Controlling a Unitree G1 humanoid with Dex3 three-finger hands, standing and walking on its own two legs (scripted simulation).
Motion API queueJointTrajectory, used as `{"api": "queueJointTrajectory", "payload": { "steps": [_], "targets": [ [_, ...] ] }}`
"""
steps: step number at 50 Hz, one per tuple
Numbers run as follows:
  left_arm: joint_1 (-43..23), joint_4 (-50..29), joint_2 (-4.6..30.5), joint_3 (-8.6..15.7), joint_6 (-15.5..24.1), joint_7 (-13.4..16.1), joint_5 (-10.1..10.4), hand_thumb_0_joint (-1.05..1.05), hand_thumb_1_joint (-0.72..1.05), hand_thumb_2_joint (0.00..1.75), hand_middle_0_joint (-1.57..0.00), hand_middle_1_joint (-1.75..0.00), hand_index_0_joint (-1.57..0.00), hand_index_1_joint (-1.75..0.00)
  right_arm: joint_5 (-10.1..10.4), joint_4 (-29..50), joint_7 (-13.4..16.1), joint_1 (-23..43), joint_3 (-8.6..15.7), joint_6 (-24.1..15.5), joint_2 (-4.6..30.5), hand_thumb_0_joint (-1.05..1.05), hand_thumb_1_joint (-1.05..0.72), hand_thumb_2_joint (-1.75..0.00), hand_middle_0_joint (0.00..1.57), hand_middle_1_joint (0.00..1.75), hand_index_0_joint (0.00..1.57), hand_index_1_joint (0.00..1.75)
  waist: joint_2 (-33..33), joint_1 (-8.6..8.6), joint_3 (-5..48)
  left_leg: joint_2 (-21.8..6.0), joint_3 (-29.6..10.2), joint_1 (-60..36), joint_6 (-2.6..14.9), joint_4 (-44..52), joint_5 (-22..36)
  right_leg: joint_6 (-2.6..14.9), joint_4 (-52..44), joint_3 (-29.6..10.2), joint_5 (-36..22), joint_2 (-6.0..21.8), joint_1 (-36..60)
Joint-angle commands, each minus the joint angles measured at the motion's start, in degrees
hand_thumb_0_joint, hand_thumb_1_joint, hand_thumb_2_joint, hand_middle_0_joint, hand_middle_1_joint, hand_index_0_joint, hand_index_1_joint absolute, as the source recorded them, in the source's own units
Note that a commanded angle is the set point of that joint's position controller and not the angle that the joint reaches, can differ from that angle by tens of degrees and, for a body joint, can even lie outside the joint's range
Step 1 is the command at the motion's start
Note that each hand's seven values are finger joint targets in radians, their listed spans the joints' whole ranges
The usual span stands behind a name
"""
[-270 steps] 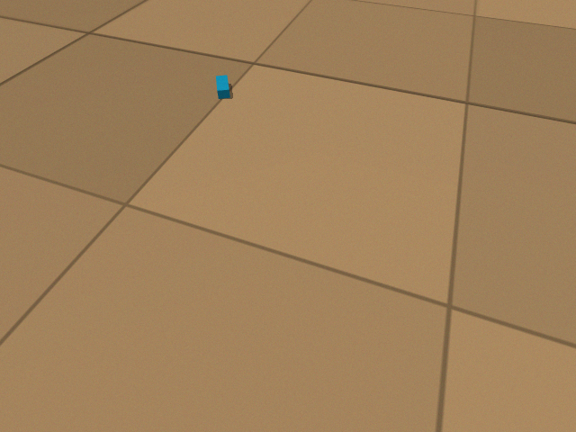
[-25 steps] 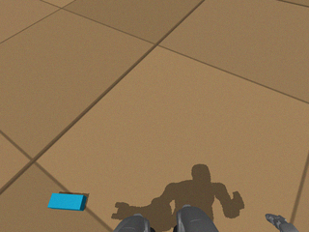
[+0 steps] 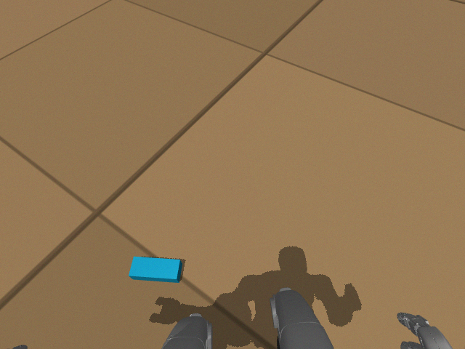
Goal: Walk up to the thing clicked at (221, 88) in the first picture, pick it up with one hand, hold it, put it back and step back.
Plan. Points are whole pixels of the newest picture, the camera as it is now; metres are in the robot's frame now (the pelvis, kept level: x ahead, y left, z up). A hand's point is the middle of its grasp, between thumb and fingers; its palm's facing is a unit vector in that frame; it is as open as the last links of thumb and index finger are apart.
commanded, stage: walk up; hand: left
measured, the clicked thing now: (156, 269) +0.44 +0.31 -0.69
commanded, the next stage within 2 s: none
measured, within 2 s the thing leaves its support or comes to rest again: neither
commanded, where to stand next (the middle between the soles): +0.02 +0.11 m, yaw -9 degrees
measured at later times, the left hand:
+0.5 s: hand out of the picture +0.00 +0.50 -0.12, palm faces -0.03 -0.85 -0.52, open 7.4 cm
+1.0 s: hand out of the picture +0.08 +0.41 -0.12, palm faces -0.21 -0.92 -0.34, open 7.4 cm
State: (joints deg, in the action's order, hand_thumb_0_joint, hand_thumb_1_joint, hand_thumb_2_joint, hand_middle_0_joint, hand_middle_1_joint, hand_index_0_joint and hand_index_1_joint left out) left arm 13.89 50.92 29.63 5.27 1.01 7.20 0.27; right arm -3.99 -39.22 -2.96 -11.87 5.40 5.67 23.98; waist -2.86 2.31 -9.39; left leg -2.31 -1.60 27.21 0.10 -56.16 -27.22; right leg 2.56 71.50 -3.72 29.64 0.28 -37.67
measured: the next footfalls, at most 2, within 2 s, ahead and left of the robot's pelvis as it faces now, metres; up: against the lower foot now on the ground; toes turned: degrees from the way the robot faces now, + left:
right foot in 0.14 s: +0.02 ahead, -0.03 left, +0.00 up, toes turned -7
left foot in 0.44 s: -0.06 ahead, +0.33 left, +0.00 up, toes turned -4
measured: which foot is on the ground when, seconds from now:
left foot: down 0.00-0.16, up 0.18-0.42, down 0.44-0.94, up 0.96-1.00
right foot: up 0.00-0.12, down 0.14-0.44, up 0.46-0.90, down 0.92-1.00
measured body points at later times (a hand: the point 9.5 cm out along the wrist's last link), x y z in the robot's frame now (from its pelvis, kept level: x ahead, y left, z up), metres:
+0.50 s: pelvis -0.10 +0.19 +0.00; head -0.08 +0.18 +0.45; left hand +0.00 +0.54 -0.09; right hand -0.05 -0.14 -0.12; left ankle -0.10 +0.33 -0.69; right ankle -0.02 +0.00 -0.67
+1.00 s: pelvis -0.07 +0.17 +0.03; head -0.02 +0.17 +0.47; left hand +0.09 +0.45 -0.10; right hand -0.10 -0.18 -0.08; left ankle -0.09 +0.33 -0.64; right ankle -0.05 +0.03 -0.69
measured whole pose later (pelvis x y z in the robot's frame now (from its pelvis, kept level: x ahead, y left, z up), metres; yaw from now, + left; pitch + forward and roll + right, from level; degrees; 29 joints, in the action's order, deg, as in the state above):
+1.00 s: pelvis -0.07 +0.17 +0.03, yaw -10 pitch -3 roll +0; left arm 7.8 52.4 22.2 3.9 0.9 -1.9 -0.9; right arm 0.3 -53.5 2.7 -16.2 2.5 -1.6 25.0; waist 1.0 1.3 -9.6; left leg -3.5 -2.1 20.2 0.5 -60.1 -31.8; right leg 0.5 41.0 -0.2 18.3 0.7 -20.0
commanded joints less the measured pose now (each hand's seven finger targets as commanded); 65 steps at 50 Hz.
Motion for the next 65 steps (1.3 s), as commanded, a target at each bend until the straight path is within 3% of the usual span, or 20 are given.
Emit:
{"api": "queueJointTrajectory", "payload": {
  "steps": [1,6,9,14,20,21,22,23,24,27,40,44,46,47,48,52,56,58,60,65],
  "targets": [
    [8.03,-2.38,8.37,2.11,1.61,-0.35,1.05,0.0,0.9,0.9,-0.2,-0.3,-0.2,-0.3,-0.31,7.53,1.28,3.67,4.31,-1.56,13.62,0.0,-0.9,-0.9,0.2,0.3,0.2,0.3,-13.01,-0.09,8.04,-8.4,-12.69,-7.47,13.18,21.8,26.41,-0.67,-2.62,6.45,0.08,-1.06,3.68],
    [16.12,-2.69,6.79,2.12,2.78,0.34,-0.02,0.0,0.9,0.9,-0.2,-0.3,-0.2,-0.3,0.69,7.92,0.81,1.79,2.6,0.12,9.53,0.0,-0.9,-0.9,0.2,0.3,0.2,0.3,-5.16,-4.94,11.35,-5.51,-7.99,-2.14,7.93,9.38,30.12,0.34,-42.17,3.34,-17.11,2.77,27.71],
    [9.81,-8.04,17.18,4.81,3.03,1.19,-1.72,0.0,0.9,0.9,-0.2,-0.3,-0.2,-0.3,0.44,8.78,2.06,-1.53,3.31,0.61,11.22,0.0,-0.9,-0.9,0.2,0.3,0.2,0.3,9.22,-4.05,16.36,1.89,-10.69,16.36,1.53,-19.1,-11.26,17.22,-42.52,-33.67,-43.26,31.88,33.67],
    [-0.27,-9.87,10.11,3.59,2.92,-0.11,-2.09,0.0,0.9,0.9,-0.2,-0.3,-0.2,-0.3,2.5,3.01,1.0,-5.11,5.07,-0.12,12.39,0.0,-0.9,-0.9,0.2,0.3,0.2,0.3,8.79,-0.64,9.06,5.57,-9.14,4.94,-1.65,-27.31,3.18,10.52,-42.16,-8.78,-9.45,15.51,12.56],
    [-1.86,-7.87,8.88,3.09,-0.36,-4.18,-3.91,0.0,0.9,0.9,-0.2,-0.3,-0.2,-0.3,3.46,-6.87,2.27,-11.89,3.49,-3.88,10.22,0.0,-0.9,-0.9,0.2,0.3,0.2,0.3,11.1,-0.3,9.91,4.74,7.14,-16.55,-2.83,22.29,1.71,4.85,-30.04,-0.38,14.8,6.2,7.59],
    [1.21,-6.72,5.23,2.2,-1.29,-4.46,-3.24,0.0,0.9,0.9,-0.2,-0.3,-0.2,-0.3,2.22,-7.71,3.18,-12.48,3.41,-5.11,10.7,0.0,-0.9,-0.9,0.2,0.3,0.2,0.3,2.83,-0.48,7.35,5.37,3.06,-18.66,-2.34,25.34,-0.76,3.36,-19.87,0.9,13.33,3.7,2.43],
    [2.69,-7.01,0.51,0.7,-1.6,-4.6,-2.29,0.0,0.9,0.9,-0.2,-0.3,-0.2,-0.3,0.96,-6.51,3.91,-10.11,3.24,-6.26,14.01,0.0,-0.9,-0.9,0.2,0.3,0.2,0.3,-6.01,-1.15,3.99,-6.95,-20.33,-15.26,2.63,32.39,-18.96,0.97,-8.41,-1.35,7.32,-0.79,-7.15],
    [-4.8,-7.68,4.03,0.96,-1.3,-4.05,-2.3,0.0,0.9,0.9,-0.2,-0.3,-0.2,-0.3,2.3,-5.08,3.97,-4.34,3.88,-6.65,21.54,0.0,-0.9,-0.9,0.2,0.3,0.2,0.3,-7.2,0.62,-1.42,-21.59,-42.18,-1.97,11.28,43.2,-28.11,-0.93,-9.16,-6.09,2.67,-0.12,-9.37],
    [-10.33,-6.79,7.86,1.65,-0.77,-4.37,-2.71,0.0,0.9,0.9,-0.2,-0.3,-0.2,-0.3,2.24,-4.83,4.24,1.9,3.65,-7.49,21.57,0.0,-0.9,-0.9,0.2,0.3,0.2,0.3,-1.13,0.09,-7.23,-23.4,-46.36,6.35,14.12,45.61,-31.84,-1.23,-6.04,-8.75,-1.0,1.76,-5.25],
    [-0.5,-1.12,7.61,2.8,-1.02,-6.29,-1.16,0.0,0.9,0.9,-0.2,-0.3,-0.2,-0.3,1.92,-7.7,5.41,1.16,2.8,-9.62,18.88,0.0,-0.9,-0.9,0.2,0.3,0.2,0.3,-3.82,-3.1,-1.51,-14.8,-26.94,-5.59,8.58,36.28,-15.87,-1.19,-5.94,-7.76,-8.16,0.91,-2.67],
    [-8.88,-3.23,4.57,1.53,-0.89,-9.21,-1.6,0.0,0.9,0.9,-0.2,-0.3,-0.2,-0.3,2.43,-11.51,5.77,-9.7,2.21,-11.37,16.0,0.0,-0.9,-0.9,0.2,0.3,0.2,0.3,-9.04,1.71,4.33,-13.61,-8.78,-25.61,9.93,28.75,33.58,-1.5,-23.77,0.78,-3.82,1.24,2.6],
    [-2.59,-0.08,2.77,1.21,-0.12,-8.91,-1.17,0.0,0.9,0.9,-0.2,-0.3,-0.2,-0.3,3.73,-9.86,5.47,-6.04,0.83,-9.68,15.1,0.0,-0.9,-0.9,0.2,0.3,0.2,0.3,-8.19,-2.81,9.97,-8.48,1.19,-17.23,6.48,17.11,43.29,0.32,-41.15,8.71,-15.3,-2.08,23.76],
    [6.32,1.66,10.65,3.83,0.67,-7.92,-1.99,0.0,0.9,0.9,-0.2,-0.3,-0.2,-0.3,4.79,-7.59,5.54,-7.67,-1.57,-9.75,9.43,0.0,-0.9,-0.9,0.2,0.3,0.2,0.3,10.13,-6.75,17.55,-2.16,3.56,1.55,1.8,-3.61,23.21,5.19,-43.36,-12.46,-22.93,8.44,44.99],
    [6.85,0.77,13.55,4.07,0.49,-7.6,-0.89,0.0,0.9,0.9,-0.2,-0.3,-0.2,-0.3,5.22,-6.58,6.11,-4.07,-1.45,-9.7,9.32,0.0,-0.9,-0.9,0.2,0.3,0.2,0.3,17.05,-8.22,17.34,4.31,3.06,8.64,1.9,-9.86,-6.12,14.82,-48.63,-28.86,-26.47,20.51,43.47],
    [4.45,-0.19,12.74,3.76,0.45,-7.64,-0.72,0.0,0.9,0.9,-0.2,-0.3,-0.2,-0.3,4.65,-7.69,6.7,-1.65,-0.4,-9.28,11.57,0.0,-0.9,-0.9,0.2,0.3,0.2,0.3,11.64,-7.92,13.23,2.16,-2.66,7.44,1.4,-14.43,-10.78,17.61,-48.52,-28.27,-27.95,22.49,37.26],
    [-6.41,-2.58,6.71,1.31,0.04,-6.93,-1.3,0.0,0.9,0.9,-0.2,-0.3,-0.2,-0.3,4.8,-12.52,5.45,-8.07,-0.95,-9.42,10.86,0.0,-0.9,-0.9,0.2,0.3,0.2,0.3,11.3,-1.79,6.96,-0.37,1.88,-2.35,1.3,0.13,-1.41,10.98,-43.93,-7.28,-28.19,11.81,20.23],
    [-9.68,-2.35,5.5,0.13,-0.49,-7.03,-0.27,0.0,0.9,0.9,-0.2,-0.3,-0.2,-0.3,4.08,-15.08,4.9,-9.36,-0.99,-9.5,8.55,0.0,-0.9,-0.9,0.2,0.3,0.2,0.3,10.74,0.21,9.82,1.75,5.61,-15.57,0.5,22.43,15.76,7.42,-35.27,-3.76,-30.11,9.89,15.47],
    [-8.9,-2.46,0.96,-1.37,-1.27,-6.97,0.84,0.0,0.9,0.9,-0.2,-0.3,-0.2,-0.3,2.35,-13.91,5.3,-6.05,0.08,-9.97,13.34,0.0,-0.9,-0.9,0.2,0.3,0.2,0.3,-1.07,-0.38,10.0,-7.59,-12.12,-18.83,3.08,31.77,20.52,1.49,-25.68,-2.5,-19.77,4.51,8.33],
    [-7.4,0.98,4.75,-0.12,-2.24,-6.17,0.58,0.0,0.9,0.9,-0.2,-0.3,-0.2,-0.3,3.25,-12.07,4.9,2.8,0.46,-9.96,18.34,0.0,-0.9,-0.9,0.2,0.3,0.2,0.3,-5.0,-2.09,7.84,-20.85,-28.93,-4.34,14.38,37.66,12.3,-0.68,-18.32,-1.04,2.93,1.34,18.13],
    [-7.25,4.5,4.95,-0.38,0.4,-6.75,-0.47,0.0,0.9,0.9,-0.2,-0.3,-0.2,-0.3,4.45,-14.48,4.53,4.66,-2.67,-9.04,9.14,0.0,-0.9,-0.9,0.2,0.3,0.2,0.3,1.44,-2.99,12.45,-4.49,-3.22,-6.76,1.58,21.0,24.59,2.33,-44.04,-9.8,-24.59,8.4,27.89]
  ]
}}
